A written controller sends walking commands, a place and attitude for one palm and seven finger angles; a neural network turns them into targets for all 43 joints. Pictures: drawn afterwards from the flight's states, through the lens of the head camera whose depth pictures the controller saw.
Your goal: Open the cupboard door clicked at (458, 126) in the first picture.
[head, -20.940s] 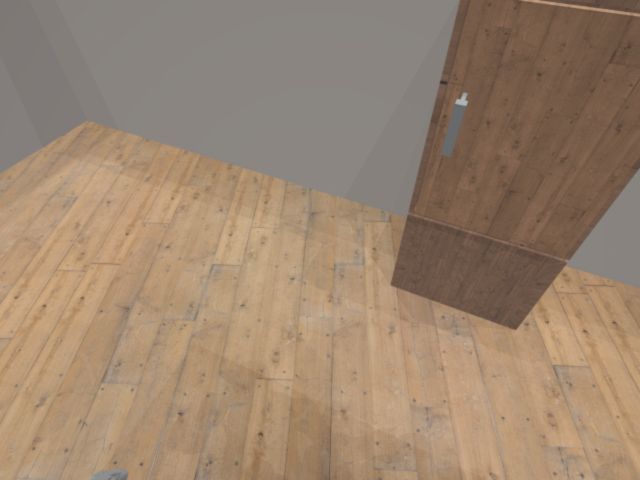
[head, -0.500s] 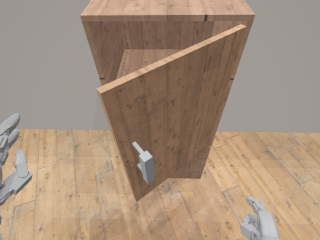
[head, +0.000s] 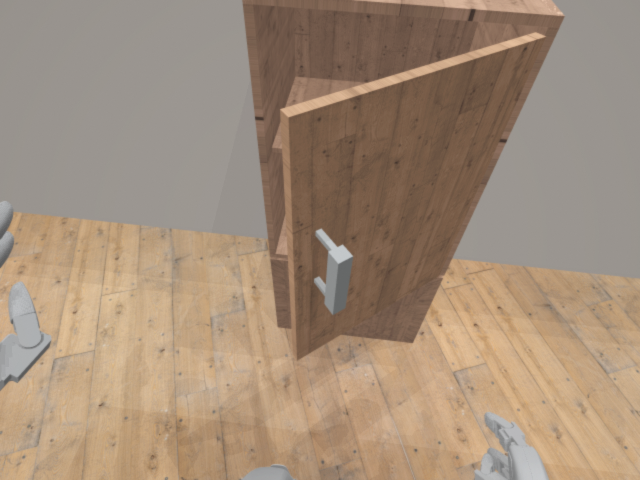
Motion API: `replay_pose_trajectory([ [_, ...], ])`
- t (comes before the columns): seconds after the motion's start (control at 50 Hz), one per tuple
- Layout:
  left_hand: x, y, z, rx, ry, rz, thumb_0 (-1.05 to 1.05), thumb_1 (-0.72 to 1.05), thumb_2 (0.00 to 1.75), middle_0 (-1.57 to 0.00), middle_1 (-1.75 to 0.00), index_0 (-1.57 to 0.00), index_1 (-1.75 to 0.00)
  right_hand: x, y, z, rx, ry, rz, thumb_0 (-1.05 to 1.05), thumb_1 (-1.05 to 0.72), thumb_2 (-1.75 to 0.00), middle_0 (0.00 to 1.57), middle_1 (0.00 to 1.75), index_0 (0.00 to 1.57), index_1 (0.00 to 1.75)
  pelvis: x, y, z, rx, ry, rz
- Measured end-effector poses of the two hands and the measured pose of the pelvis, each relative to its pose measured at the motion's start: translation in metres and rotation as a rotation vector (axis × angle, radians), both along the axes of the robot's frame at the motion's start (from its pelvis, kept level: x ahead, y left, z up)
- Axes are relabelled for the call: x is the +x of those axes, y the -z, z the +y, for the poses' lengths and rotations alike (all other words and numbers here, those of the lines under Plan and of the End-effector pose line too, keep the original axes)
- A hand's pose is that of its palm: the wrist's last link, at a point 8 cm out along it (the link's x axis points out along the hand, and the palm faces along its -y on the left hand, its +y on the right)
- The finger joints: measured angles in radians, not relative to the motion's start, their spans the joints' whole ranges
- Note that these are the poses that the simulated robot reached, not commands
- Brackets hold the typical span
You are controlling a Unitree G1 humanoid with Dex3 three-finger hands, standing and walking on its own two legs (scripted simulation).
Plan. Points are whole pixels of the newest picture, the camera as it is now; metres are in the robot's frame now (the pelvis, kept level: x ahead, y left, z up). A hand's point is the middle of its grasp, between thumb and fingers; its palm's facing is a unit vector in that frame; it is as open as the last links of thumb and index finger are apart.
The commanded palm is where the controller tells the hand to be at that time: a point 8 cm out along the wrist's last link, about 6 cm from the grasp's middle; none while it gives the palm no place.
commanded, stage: step back with the hand held close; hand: left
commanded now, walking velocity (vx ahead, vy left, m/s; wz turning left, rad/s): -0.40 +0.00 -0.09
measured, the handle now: (329, 271) +0.41 +0.02 +0.00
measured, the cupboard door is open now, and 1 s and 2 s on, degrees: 39 39 39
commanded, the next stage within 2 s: stop stepping back and stand still in 0.30 s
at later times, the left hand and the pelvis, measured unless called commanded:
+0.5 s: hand (37, 435) +0.12 +0.22 +0.18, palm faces +0.22 -0.83 -0.51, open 7.4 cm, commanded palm +0.06 +0.28 +0.19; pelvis -0.12 -0.01 +0.00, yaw -6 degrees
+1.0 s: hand out of the picture +0.09 +0.25 +0.19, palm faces +0.28 -0.81 -0.52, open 7.4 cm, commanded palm +0.06 +0.30 +0.19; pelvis -0.12 +0.02 +0.01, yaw -7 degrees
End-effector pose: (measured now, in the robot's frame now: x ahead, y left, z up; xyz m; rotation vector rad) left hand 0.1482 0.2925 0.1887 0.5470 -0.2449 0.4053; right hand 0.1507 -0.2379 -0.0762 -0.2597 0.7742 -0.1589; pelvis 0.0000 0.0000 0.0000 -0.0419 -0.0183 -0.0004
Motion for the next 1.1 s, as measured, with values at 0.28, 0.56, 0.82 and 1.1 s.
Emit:
replay_pose_trajectory([
  [0.28, -0.018, -0.012, 0.010, -0.024, 0.068, -0.048, 0.02, 0.89, 0.90, -0.21, -0.30, -0.20, -0.30, -0.039, -0.021, 0.028, 0.027, -0.016, -0.058, 0.01, -0.90, -0.90, 0.21, 0.30, 0.20, 0.30, -0.050, -0.011, 0.009, -0.028, 0.054, 0.085],
  [0.56, -0.079, -0.011, -0.026, 0.077, 0.224, 0.010, 0.01, 0.89, 0.90, -0.22, -0.30, -0.21, -0.30, -0.146, -0.003, -0.021, 0.013, 0.138, -0.029, 0.01, -0.90, -0.90, 0.21, 0.30, 0.20, 0.30, -0.113, 0.003, -0.008, -0.003, 0.110, 0.020],
  [0.82, -0.057, 0.010, 0.007, -0.086, 0.132, -0.149, 0.02, 0.89, 0.90, -0.21, -0.30, -0.20, -0.30, -0.186, 0.008, -0.018, -0.065, 0.217, -0.012, 0.01, -0.91, -0.90, 0.20, 0.30, 0.20, 0.30, -0.110, 0.013, 0.015, 0.017, 0.096, -0.065],
  [1.1, -0.083, 0.003, 0.033, -0.019, 0.038, 0.017, 0.01, 0.89, 0.90, -0.21, -0.30, -0.21, -0.30, -0.145, 0.010, 0.035, 0.056, 0.084, -0.011, 0.01, -0.90, -0.90, 0.21, 0.30, 0.20, 0.30, -0.106, -0.004, 0.035, 0.031, 0.097, 0.016],
])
